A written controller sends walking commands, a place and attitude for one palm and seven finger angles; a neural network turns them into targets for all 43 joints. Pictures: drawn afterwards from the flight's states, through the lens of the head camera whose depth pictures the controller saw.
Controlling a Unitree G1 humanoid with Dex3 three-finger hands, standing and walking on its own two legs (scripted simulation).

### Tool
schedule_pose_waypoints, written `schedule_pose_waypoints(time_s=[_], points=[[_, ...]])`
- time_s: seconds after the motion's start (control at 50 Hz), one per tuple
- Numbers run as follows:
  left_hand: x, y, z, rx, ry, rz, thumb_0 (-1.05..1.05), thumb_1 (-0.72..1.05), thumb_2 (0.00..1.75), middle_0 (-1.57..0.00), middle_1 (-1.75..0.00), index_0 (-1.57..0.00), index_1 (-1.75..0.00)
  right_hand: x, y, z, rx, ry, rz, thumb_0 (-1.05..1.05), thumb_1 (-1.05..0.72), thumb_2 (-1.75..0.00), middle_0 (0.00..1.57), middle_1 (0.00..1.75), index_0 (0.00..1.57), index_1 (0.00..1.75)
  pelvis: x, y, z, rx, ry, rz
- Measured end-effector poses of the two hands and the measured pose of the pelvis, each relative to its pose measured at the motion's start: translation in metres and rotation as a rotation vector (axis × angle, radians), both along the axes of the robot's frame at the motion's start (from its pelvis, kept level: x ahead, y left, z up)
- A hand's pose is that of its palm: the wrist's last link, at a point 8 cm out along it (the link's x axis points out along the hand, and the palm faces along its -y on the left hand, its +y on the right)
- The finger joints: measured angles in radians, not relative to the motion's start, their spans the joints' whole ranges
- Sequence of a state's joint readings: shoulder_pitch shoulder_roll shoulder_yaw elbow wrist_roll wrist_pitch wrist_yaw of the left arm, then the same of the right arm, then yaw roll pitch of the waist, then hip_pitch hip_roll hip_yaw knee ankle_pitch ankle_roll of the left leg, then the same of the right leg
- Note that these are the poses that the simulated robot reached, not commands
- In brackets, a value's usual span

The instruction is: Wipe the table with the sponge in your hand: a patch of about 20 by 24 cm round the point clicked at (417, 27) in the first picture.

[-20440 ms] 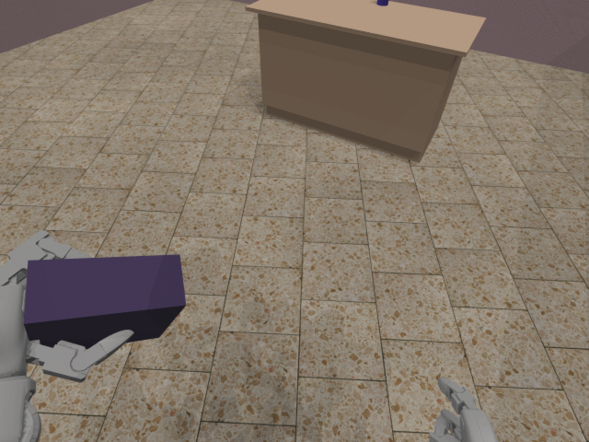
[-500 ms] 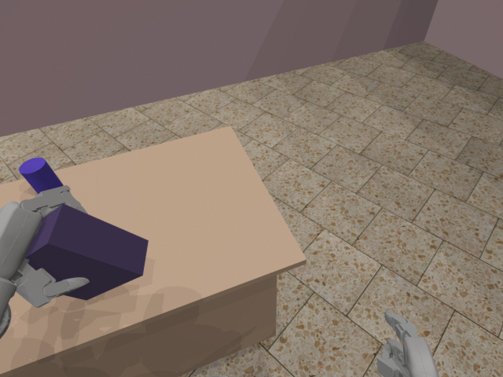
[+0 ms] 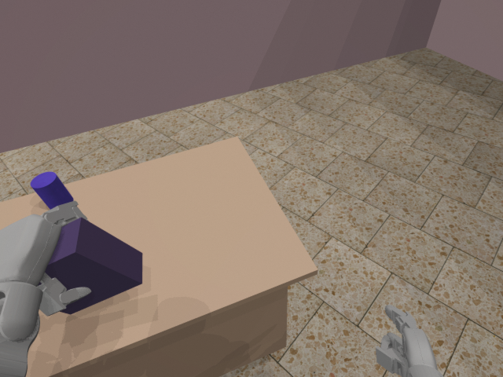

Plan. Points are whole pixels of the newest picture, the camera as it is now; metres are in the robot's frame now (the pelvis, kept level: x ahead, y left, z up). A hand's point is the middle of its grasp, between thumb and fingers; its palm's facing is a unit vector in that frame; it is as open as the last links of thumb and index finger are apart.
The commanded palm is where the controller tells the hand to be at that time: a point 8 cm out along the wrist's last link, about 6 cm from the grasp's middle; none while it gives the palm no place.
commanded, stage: turn the palm down, sponge in hand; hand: left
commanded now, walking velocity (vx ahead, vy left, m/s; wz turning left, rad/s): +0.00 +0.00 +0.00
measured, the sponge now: (86, 275) +0.23 +0.28 +0.08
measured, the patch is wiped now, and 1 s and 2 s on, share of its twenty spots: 0.00 0.00 0.00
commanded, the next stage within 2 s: move the sponge above the wiping area in 0.96 s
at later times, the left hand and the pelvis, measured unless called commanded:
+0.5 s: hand (57, 266) +0.23 +0.31 +0.11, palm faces +0.04 -0.12 -0.99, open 9.8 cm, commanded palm +0.19 +0.30 +0.17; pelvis +0.01 +0.02 +0.01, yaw +1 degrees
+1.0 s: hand (67, 264) +0.23 +0.30 +0.11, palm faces +0.03 -0.08 -1.00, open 9.8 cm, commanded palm +0.19 +0.29 +0.17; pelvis +0.01 +0.01 +0.02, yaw +0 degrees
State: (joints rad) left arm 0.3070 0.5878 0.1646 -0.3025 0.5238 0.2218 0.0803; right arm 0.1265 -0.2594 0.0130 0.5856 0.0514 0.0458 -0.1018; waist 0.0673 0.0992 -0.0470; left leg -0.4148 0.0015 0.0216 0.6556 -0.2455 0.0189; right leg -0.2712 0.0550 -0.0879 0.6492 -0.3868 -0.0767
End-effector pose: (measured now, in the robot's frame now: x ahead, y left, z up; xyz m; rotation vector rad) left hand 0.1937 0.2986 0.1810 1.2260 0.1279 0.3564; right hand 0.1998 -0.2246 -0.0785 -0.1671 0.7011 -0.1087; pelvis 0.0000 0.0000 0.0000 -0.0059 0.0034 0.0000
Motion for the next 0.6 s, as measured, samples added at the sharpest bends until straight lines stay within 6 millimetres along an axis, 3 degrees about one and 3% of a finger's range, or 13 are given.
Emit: schedule_pose_waypoints(time_s=[0.26, 0.4, 0.6], points=[[0.004, 0.002, -0.011, 0.089, 0.119, 0.016, 0.0, -0.47, 1.02, -0.78, -1.34, -0.77, -1.34, 0.039, 0.042, 0.019, 0.026, -0.037, 0.103, 0.01, -0.9, -0.9, 0.2, 0.3, 0.2, 0.3, 0.004, 0.016, 0.01, -0.005, -0.017, 0.011], [0.008, 0.014, -0.013, 0.133, 0.139, 0.097, 0.0, -0.47, 1.02, -0.78, -1.34, -0.77, -1.34, 0.048, 0.051, 0.022, 0.028, -0.021, 0.133, 0.01, -0.9, -0.9, 0.2, 0.3, 0.2, 0.3, 0.005, 0.019, 0.012, -0.007, -0.027, 0.014], [0.014, 0.008, -0.015, 0.219, 0.186, 0.08, 0.0, -0.47, 1.02, -0.78, -1.34, -0.77, -1.34, 0.051, 0.055, 0.02, 0.045, -0.007, 0.152, 0.01, -0.9, -0.9, 0.2, 0.3, 0.2, 0.3, 0.006, 0.021, 0.015, -0.005, -0.034, 0.011]])
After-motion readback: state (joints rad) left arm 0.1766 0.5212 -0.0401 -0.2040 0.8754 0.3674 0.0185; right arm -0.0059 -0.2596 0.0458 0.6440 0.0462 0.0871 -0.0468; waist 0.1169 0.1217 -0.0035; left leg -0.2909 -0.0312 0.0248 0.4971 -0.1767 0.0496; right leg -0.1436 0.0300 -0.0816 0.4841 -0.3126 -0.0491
